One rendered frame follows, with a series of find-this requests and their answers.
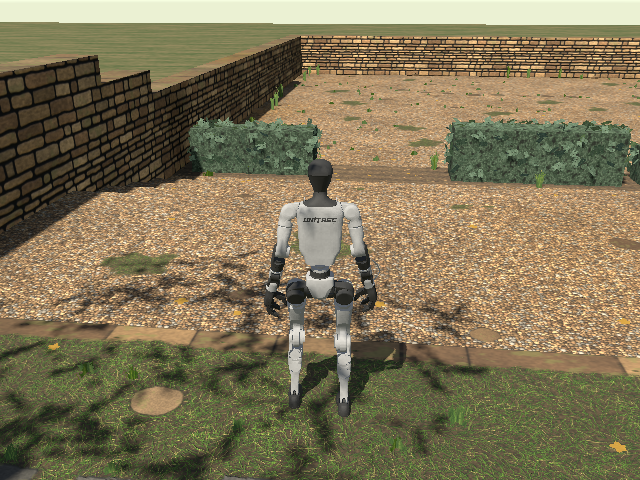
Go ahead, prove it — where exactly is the robot left hand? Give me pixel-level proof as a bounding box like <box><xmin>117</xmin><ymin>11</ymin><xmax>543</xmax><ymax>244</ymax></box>
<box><xmin>264</xmin><ymin>289</ymin><xmax>287</xmax><ymax>318</ymax></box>

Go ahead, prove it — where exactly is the left robot thigh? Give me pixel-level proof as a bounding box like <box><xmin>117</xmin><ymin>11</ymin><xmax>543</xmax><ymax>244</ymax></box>
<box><xmin>286</xmin><ymin>278</ymin><xmax>306</xmax><ymax>347</ymax></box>

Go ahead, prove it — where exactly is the humanoid robot torso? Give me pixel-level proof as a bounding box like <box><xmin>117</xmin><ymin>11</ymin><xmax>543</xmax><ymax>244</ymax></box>
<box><xmin>296</xmin><ymin>197</ymin><xmax>344</xmax><ymax>300</ymax></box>

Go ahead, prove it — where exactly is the robot right hand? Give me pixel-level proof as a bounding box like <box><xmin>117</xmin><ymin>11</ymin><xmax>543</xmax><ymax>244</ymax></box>
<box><xmin>354</xmin><ymin>285</ymin><xmax>377</xmax><ymax>313</ymax></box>

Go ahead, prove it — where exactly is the robot right upper arm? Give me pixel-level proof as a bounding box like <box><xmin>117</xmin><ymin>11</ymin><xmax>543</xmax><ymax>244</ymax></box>
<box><xmin>341</xmin><ymin>202</ymin><xmax>366</xmax><ymax>257</ymax></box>

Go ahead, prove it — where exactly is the robot left upper arm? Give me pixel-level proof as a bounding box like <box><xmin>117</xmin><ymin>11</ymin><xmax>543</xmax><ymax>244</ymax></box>
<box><xmin>275</xmin><ymin>202</ymin><xmax>299</xmax><ymax>258</ymax></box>

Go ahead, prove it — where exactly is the robot right forearm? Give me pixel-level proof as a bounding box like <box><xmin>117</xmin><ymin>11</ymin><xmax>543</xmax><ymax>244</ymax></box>
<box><xmin>355</xmin><ymin>242</ymin><xmax>375</xmax><ymax>289</ymax></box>

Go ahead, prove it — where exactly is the robot left forearm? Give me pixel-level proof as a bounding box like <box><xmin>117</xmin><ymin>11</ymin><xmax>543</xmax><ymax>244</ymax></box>
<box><xmin>266</xmin><ymin>243</ymin><xmax>285</xmax><ymax>292</ymax></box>

